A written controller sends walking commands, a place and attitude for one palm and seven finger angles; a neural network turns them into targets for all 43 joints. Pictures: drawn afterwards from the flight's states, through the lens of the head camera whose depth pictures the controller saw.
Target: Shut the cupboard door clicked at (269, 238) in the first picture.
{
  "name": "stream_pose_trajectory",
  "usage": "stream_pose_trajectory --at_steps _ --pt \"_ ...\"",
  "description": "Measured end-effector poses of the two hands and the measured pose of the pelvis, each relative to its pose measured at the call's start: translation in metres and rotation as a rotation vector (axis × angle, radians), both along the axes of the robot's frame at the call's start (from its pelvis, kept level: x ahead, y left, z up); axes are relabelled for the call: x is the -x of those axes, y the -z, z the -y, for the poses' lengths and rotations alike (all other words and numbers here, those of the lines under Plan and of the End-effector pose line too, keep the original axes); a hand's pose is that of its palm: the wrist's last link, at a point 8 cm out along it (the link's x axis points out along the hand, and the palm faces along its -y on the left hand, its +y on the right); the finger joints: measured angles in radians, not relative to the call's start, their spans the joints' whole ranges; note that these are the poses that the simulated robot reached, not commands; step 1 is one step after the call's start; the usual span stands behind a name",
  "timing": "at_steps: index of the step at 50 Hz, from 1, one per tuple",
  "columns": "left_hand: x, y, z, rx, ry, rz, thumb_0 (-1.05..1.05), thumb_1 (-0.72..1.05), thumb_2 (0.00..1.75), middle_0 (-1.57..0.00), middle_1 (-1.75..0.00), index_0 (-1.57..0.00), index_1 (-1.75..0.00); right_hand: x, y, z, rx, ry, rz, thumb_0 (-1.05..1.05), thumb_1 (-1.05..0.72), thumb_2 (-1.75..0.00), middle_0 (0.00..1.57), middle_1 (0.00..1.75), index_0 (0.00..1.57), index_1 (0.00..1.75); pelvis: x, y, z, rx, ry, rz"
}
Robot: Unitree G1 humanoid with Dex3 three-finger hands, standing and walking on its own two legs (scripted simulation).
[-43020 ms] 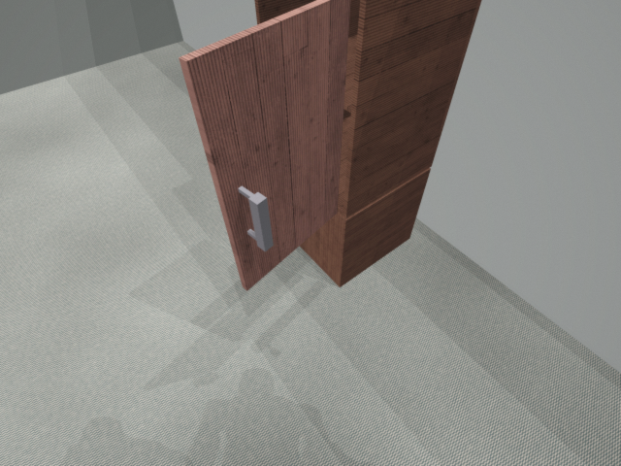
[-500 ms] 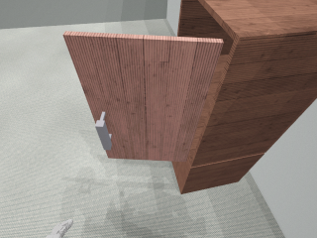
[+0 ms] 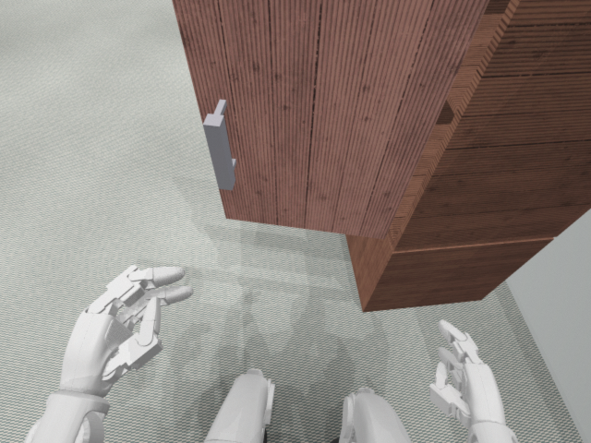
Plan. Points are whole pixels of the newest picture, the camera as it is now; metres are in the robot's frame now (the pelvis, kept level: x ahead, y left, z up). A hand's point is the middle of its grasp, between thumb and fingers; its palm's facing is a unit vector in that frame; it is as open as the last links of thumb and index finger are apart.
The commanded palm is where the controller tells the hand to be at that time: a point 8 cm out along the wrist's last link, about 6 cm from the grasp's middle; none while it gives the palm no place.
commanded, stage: raise the hand and make a fist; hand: left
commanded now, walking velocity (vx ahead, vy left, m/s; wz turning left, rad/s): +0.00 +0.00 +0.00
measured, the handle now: (224, 146) +0.54 +0.18 +0.04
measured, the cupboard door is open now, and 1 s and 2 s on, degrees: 75 75 75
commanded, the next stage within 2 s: bring the fist close to the handle in 1.34 s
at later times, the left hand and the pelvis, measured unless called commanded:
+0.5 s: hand (147, 324) +0.24 +0.21 +0.05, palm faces -0.04 -1.00 -0.02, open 3.3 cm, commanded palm +0.21 +0.26 +0.06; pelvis +0.02 +0.03 +0.01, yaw -1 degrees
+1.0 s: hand (154, 315) +0.25 +0.20 +0.05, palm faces -0.04 -1.00 -0.04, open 3.1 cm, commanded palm +0.22 +0.25 +0.06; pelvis +0.02 +0.02 +0.01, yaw -1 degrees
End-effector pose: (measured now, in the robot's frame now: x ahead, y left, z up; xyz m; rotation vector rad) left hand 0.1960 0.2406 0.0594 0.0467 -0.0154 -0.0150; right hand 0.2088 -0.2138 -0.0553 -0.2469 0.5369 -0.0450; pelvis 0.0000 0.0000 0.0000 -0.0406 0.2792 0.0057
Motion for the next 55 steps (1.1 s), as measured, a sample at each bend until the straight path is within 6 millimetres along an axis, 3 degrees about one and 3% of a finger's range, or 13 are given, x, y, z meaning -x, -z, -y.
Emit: stream_pose_trajectory --at_steps 6,13,21,34,41,55 --pt "-0.021 0.004 0.001 0.025 0.054 -0.086 0.01 0.9 0.9 -0.67 -0.81 -0.67 -0.81 0.031 0.011 -0.008 -0.029 0.061 -0.103 0.01 -0.9 -0.9 0.2 0.3 0.21 0.3 -0.002 -0.006 -0.008 0.009 0.008 -0.014" --pt "-0.022 0.001 -0.014 0.017 0.0 -0.091 0.02 0.9 0.9 -0.8 -0.95 -0.8 -0.95 0.049 0.008 0.0 0.008 0.113 -0.166 0.02 -0.9 -0.9 0.2 0.3 0.21 0.3 -0.009 -0.011 -0.018 0.01 0.018 -0.026" --pt "-0.02 0.006 -0.019 0.023 0.019 -0.07 0.02 0.9 0.9 -0.94 -1.11 -0.94 -1.11 0.032 0.001 0.005 0.064 0.1 -0.146 0.02 -0.9 -0.9 0.2 0.3 0.2 0.3 -0.014 -0.007 -0.025 0.019 0.012 -0.038" --pt "-0.023 0.0 -0.02 0.013 0.015 -0.061 0.02 0.9 0.9 -1.18 -1.37 -1.18 -1.37 -0.005 -0.008 -0.019 0.025 0.029 -0.086 0.01 -0.91 -0.9 0.2 0.3 0.21 0.3 -0.019 -0.008 -0.026 0.026 0.005 -0.042" --pt "-0.026 -0.001 -0.02 0.007 0.016 -0.059 0.02 0.9 0.9 -1.26 -1.46 -1.27 -1.46 -0.001 -0.002 -0.017 0.014 0.029 -0.11 0.01 -0.9 -0.9 0.2 0.3 0.21 0.3 -0.021 -0.008 -0.022 0.024 0.005 -0.042" --pt "-0.033 -0.001 -0.009 0.006 0.032 -0.054 0.02 0.9 0.9 -1.3 -1.5 -1.3 -1.5 0.021 0.006 0.011 0.035 0.096 -0.165 0.01 -0.91 -0.9 0.2 0.3 0.21 0.3 -0.021 -0.006 -0.012 0.013 0.013 -0.045"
